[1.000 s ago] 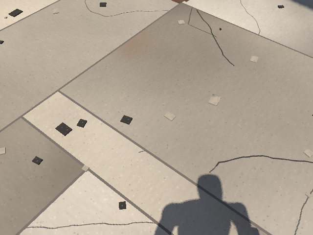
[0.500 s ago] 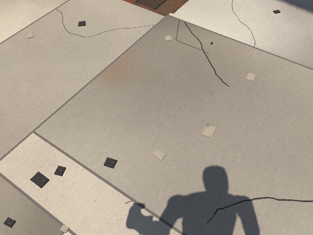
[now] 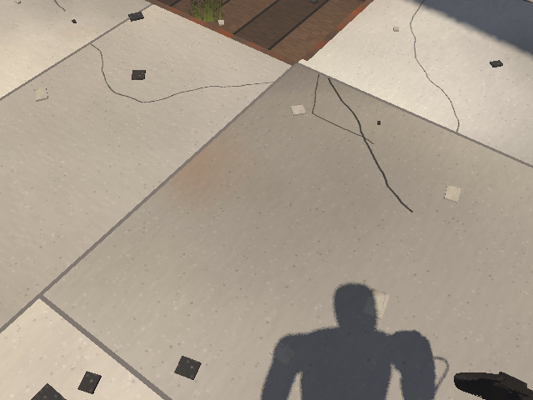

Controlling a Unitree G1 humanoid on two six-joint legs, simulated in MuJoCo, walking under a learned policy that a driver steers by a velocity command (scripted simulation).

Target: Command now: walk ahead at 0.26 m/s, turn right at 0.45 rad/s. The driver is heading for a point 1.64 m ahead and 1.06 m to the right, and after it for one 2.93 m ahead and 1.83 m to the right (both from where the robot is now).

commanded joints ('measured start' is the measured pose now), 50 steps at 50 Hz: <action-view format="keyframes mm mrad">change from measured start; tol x32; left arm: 1 143 54 -3 -92 -10 -20 4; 50 -183 253 79 -367 -5 77 6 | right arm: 1 333 -241 -57 -2 -2 19 -10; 50 65 -182 -50 -96 -10 95 -40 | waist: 1 -129 296 -518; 20 -49 106 -103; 23 -92 -378 -89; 50 -42 118 -84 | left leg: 1 859 459 -545 -3 548 280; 7 207 270 -84 -225 174 216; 18 314 326 77 -217 20 180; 24 -199 -12 48 656 -666 -93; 50 353 282 -289 -160 150 209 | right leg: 1 -537 26 74 686 -245 14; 20 -226 -70 -151 -21 251 -42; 23 115 -365 356 -202 949 -268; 44 -86 -158 413 -165 563 -189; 47 -492 133 96 203 -110 -35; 50 -511 24 83 581 -26 39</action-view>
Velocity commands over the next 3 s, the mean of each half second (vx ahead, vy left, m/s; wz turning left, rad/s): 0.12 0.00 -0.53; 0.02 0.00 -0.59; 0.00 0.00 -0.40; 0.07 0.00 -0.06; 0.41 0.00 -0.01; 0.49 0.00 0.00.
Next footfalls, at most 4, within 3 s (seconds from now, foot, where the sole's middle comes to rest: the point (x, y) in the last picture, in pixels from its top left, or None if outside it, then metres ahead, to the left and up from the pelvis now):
0.44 right None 0.11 -0.13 -0.76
0.92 left None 0.21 0.07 -0.76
1.32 right None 0.03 -0.15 -0.76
1.68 left None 0.19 0.03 -0.76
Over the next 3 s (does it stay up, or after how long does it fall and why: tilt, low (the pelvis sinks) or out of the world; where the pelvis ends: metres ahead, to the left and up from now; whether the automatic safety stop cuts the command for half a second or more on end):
stays up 0.45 -0.40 0.01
